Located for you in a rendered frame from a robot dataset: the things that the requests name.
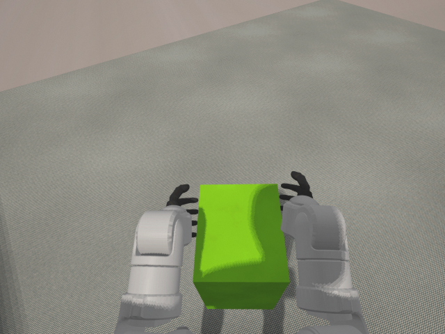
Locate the robot left hand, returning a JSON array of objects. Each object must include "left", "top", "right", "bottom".
[{"left": 166, "top": 184, "right": 198, "bottom": 237}]

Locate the robot right hand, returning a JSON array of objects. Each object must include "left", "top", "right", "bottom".
[{"left": 280, "top": 171, "right": 313, "bottom": 211}]

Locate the carton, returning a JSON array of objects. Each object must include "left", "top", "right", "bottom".
[{"left": 193, "top": 184, "right": 290, "bottom": 310}]

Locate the right robot forearm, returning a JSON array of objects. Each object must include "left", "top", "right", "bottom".
[{"left": 281, "top": 196, "right": 369, "bottom": 334}]

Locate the left robot forearm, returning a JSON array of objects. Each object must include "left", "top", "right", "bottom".
[{"left": 114, "top": 205, "right": 192, "bottom": 334}]

